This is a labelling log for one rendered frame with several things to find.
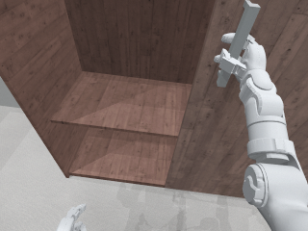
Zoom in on robot right hand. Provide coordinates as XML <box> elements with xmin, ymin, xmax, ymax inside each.
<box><xmin>214</xmin><ymin>33</ymin><xmax>267</xmax><ymax>83</ymax></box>

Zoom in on wardrobe door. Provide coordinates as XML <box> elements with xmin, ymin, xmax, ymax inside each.
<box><xmin>165</xmin><ymin>0</ymin><xmax>308</xmax><ymax>198</ymax></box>

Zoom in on handle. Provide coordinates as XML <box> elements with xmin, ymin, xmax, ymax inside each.
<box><xmin>217</xmin><ymin>0</ymin><xmax>261</xmax><ymax>88</ymax></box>

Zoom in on right robot upper arm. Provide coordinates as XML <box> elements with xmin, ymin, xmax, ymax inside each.
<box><xmin>243</xmin><ymin>163</ymin><xmax>308</xmax><ymax>231</ymax></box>

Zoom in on robot left hand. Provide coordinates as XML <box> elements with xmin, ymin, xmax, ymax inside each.
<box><xmin>56</xmin><ymin>203</ymin><xmax>87</xmax><ymax>231</ymax></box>

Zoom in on robot right forearm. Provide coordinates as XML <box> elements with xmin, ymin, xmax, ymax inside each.
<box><xmin>239</xmin><ymin>69</ymin><xmax>308</xmax><ymax>205</ymax></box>

